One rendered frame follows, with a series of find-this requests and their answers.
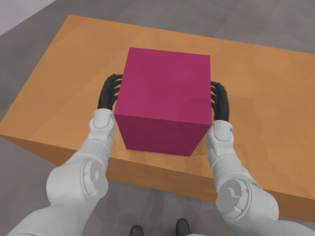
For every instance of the right robot forearm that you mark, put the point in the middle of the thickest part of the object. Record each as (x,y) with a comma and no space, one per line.
(223,160)

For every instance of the left robot forearm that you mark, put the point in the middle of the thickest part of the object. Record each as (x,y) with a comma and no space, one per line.
(99,143)

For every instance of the right robot hand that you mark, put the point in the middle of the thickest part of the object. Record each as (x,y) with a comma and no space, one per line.
(221,105)

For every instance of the carton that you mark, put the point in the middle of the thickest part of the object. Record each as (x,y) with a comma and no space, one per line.
(164,104)

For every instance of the robot right upper arm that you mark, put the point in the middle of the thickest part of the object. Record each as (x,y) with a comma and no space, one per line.
(247,210)

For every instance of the left robot foot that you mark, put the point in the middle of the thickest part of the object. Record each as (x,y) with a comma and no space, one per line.
(136,230)

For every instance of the robot left upper arm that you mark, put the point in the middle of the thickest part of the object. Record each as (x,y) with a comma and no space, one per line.
(73,190)

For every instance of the robot foot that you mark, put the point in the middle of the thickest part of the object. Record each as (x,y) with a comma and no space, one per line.
(182,227)
(136,230)

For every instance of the right robot foot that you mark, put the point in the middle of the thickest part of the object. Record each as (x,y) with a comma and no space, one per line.
(182,227)

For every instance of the left robot hand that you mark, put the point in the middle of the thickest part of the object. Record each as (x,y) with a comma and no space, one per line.
(107,96)

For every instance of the pedestal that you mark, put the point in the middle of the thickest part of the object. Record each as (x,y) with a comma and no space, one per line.
(270,93)

